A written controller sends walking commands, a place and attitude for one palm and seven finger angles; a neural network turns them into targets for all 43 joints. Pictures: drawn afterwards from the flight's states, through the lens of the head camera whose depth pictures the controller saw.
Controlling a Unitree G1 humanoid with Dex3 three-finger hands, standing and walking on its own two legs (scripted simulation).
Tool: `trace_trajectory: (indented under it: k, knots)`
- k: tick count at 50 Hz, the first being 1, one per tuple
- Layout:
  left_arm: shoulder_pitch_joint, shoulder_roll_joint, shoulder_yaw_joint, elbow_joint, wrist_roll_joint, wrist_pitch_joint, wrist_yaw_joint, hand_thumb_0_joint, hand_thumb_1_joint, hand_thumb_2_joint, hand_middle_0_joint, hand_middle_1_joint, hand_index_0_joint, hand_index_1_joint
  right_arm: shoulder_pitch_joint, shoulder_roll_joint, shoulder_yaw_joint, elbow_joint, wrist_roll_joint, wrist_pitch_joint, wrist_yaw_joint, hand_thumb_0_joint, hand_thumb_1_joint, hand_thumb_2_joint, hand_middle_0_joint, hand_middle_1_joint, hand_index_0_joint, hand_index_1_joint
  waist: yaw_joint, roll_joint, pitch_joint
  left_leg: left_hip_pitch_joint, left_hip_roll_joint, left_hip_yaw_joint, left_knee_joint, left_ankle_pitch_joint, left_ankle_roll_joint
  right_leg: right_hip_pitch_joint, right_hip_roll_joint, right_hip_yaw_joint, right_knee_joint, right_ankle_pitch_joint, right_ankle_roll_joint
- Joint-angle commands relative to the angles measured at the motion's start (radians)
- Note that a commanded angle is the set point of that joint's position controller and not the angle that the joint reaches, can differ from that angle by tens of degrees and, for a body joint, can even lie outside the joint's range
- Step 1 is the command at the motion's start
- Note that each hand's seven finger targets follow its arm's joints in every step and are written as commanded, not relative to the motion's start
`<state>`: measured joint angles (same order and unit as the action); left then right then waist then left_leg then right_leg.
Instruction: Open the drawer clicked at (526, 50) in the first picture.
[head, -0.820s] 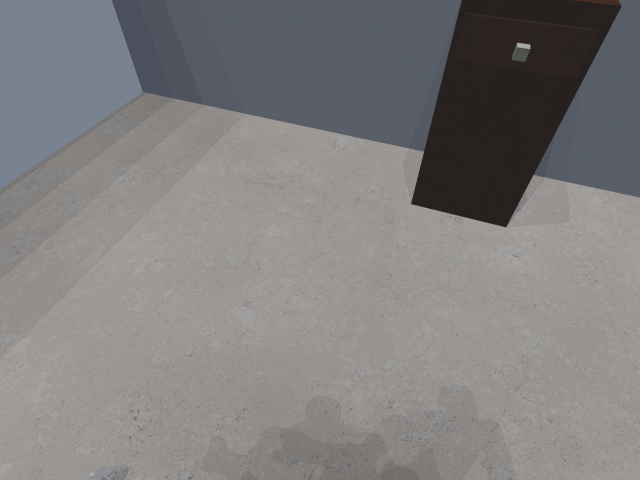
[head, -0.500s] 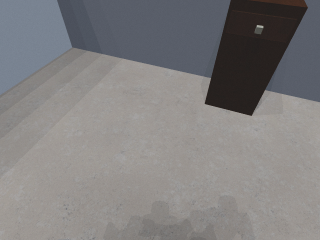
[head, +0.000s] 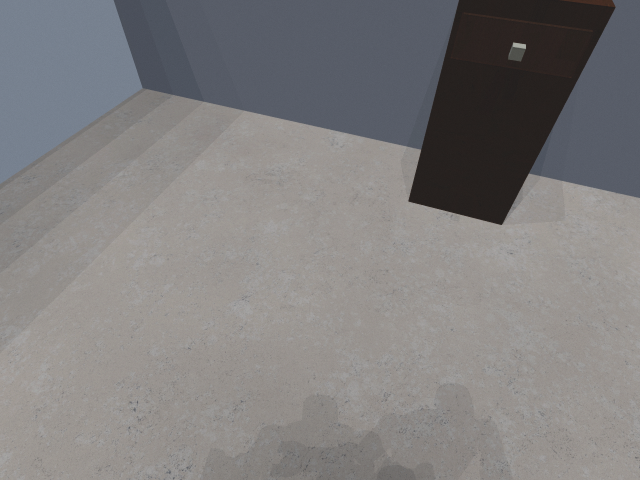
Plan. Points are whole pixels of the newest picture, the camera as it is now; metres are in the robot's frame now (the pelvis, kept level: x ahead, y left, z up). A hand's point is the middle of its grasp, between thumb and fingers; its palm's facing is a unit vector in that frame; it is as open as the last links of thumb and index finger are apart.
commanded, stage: stand and wait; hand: left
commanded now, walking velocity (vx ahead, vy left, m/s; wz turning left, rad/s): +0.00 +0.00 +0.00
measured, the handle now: (517, 49) +1.37 -0.56 -0.01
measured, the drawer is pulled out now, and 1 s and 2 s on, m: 0.00 0.00 0.00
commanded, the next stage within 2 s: look at it before walking up in 0.02 s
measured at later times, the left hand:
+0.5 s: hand out of the picture +0.08 +0.25 -0.15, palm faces -0.03 -0.94 -0.33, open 7.4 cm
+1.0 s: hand out of the picture +0.08 +0.21 -0.17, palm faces -0.11 -0.95 -0.29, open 7.4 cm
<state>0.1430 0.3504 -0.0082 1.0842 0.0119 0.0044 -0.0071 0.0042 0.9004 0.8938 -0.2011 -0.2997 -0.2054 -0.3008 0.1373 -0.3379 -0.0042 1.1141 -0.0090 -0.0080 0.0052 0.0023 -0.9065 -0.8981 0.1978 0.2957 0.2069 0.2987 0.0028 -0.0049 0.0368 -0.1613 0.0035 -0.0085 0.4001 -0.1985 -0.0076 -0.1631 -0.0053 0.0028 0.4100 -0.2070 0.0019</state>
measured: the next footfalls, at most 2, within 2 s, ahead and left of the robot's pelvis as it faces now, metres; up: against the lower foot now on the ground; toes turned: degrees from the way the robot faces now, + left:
left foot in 1.58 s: +0.10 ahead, +0.11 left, +0.00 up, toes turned -23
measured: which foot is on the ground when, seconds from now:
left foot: down 0.00-1.00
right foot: down 0.00-1.00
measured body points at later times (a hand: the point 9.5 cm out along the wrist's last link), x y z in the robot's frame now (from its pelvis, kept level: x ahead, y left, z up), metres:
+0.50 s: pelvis +0.01 +0.00 +0.00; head +0.02 +0.00 +0.45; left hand +0.09 +0.30 -0.13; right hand +0.10 -0.30 -0.13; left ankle +0.01 +0.12 -0.74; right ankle +0.01 -0.12 -0.74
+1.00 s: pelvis +0.00 -0.01 -0.01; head +0.02 -0.01 +0.44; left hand +0.08 +0.26 -0.15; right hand +0.07 -0.28 -0.15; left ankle +0.01 +0.12 -0.74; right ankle +0.01 -0.12 -0.74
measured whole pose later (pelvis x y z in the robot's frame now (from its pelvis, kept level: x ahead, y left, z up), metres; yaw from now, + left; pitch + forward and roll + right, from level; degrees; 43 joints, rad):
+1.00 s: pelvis +0.00 -0.01 -0.01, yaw -7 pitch -1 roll +1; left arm 0.20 0.28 0.02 0.99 0.02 0.06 -0.01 0.00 0.90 0.89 -0.20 -0.30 -0.20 -0.30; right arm 0.12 -0.26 -0.03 1.00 -0.01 0.02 -0.02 0.00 -0.91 -0.90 0.20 0.30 0.21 0.30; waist 0.02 -0.01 0.07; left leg -0.22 0.05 0.09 0.54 -0.29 -0.02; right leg -0.28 0.04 0.10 0.58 -0.27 -0.01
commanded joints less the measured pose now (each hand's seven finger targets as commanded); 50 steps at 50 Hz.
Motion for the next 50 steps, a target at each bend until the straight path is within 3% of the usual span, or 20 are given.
trace_trajectory:
  k: [1, 12, 37, 38, 40, 46, 50]
  knots:
    - [-0.051, 0.199, 0.042, -0.064, -0.001, -0.029, 0.015, 0.000, 0.900, 0.900, -0.200, -0.300, -0.200, -0.300, -0.062, -0.209, -0.035, -0.070, -0.001, -0.024, -0.013, 0.000, -0.900, -0.900, 0.200, 0.300, 0.200, 0.300, -0.001, -0.004, -0.047, -0.008, 0.105, -0.106, -0.080, 0.041, 0.038, -0.020, -0.115, 0.113, -0.101, -0.020, -0.034]
    - [-0.051, 0.197, 0.042, -0.060, 0.000, -0.032, 0.017, 0.000, 0.900, 0.900, -0.200, -0.300, -0.200, -0.300, -0.073, -0.208, -0.035, -0.067, 0.001, -0.028, -0.015, 0.000, -0.900, -0.900, 0.200, 0.300, 0.200, 0.300, -0.003, 0.000, -0.073, 0.024, 0.113, -0.097, -0.077, 0.114, 0.037, 0.006, -0.116, 0.102, -0.084, 0.090, -0.033]
    - [-0.056, 0.203, 0.045, -0.061, -0.001, -0.031, 0.017, 0.000, 0.900, 0.900, -0.200, -0.300, -0.200, -0.300, -0.088, -0.213, -0.032, -0.066, 0.001, -0.025, -0.018, 0.000, -0.900, -0.900, 0.200, 0.300, 0.200, 0.300, 0.000, 0.009, -0.065, 0.056, 0.119, -0.077, -0.083, 0.154, 0.030, 0.022, -0.117, 0.105, -0.094, 0.163, -0.033]
    - [-0.057, 0.191, 0.045, -0.065, 0.000, -0.025, 0.017, 0.000, 0.900, 0.900, -0.200, -0.300, -0.200, -0.300, -0.079, -0.198, -0.033, -0.068, 0.000, -0.022, -0.021, 0.000, -0.900, -0.900, 0.200, 0.300, 0.200, 0.300, -0.003, 0.004, -0.054, 0.059, 0.121, -0.067, -0.069, 0.153, 0.027, 0.002, -0.112, 0.113, -0.083, 0.179, -0.034]
    - [-0.013, 0.105, 0.034, -0.067, 0.000, 0.000, 0.021, 0.000, 0.900, 0.900, -0.200, -0.300, -0.200, -0.300, -0.028, -0.104, -0.021, -0.069, -0.003, -0.006, -0.025, 0.000, -0.900, -0.900, 0.200, 0.300, 0.200, 0.300, -0.008, -0.004, -0.051, 0.056, 0.124, -0.025, -0.026, 0.143, 0.011, -0.038, -0.108, 0.127, -0.044, 0.213, -0.024]
    - [0.038, 0.091, 0.058, -0.149, 0.007, 0.032, 0.013, 0.000, 0.900, 0.900, -0.200, -0.300, -0.200, -0.300, 0.005, -0.106, -0.056, -0.151, -0.004, 0.019, -0.037, 0.000, -0.900, -0.900, 0.200, 0.300, 0.200, 0.300, -0.010, 0.016, -0.058, 0.027, 0.165, 0.005, 0.060, 0.087, 0.026, -0.153, -0.066, 0.159, 0.100, 0.236, -0.030]
    - [0.060, 0.060, 0.070, -0.194, 0.008, 0.038, 0.004, 0.000, 0.900, 0.900, -0.200, -0.300, -0.200, -0.300, -0.004, -0.116, -0.077, -0.197, -0.005, 0.019, -0.038, 0.000, -0.900, -0.900, 0.200, 0.300, 0.200, 0.300, -0.002, 0.091, -0.063, -0.026, 0.247, -0.036, 0.041, 0.031, 0.068, -0.207, -0.006, 0.116, 0.271, 0.132, -0.016]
